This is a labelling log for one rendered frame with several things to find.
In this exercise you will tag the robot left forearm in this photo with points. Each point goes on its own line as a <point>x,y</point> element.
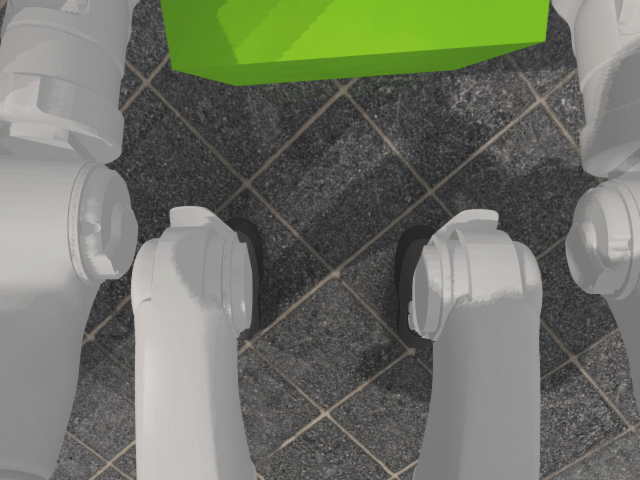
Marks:
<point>61,66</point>

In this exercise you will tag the robot right forearm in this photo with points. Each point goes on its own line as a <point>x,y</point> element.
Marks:
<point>606,43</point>

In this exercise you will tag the right robot upper arm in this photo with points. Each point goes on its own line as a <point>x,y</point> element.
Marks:
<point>603,255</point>

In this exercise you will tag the robot right thigh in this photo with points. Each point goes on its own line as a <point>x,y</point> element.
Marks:
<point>484,415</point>

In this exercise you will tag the robot left foot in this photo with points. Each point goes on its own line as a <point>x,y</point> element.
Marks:
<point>248,233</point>

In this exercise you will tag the carton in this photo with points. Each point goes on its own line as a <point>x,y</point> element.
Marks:
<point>252,42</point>

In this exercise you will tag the left robot upper arm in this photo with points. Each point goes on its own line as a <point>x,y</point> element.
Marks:
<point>66,225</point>

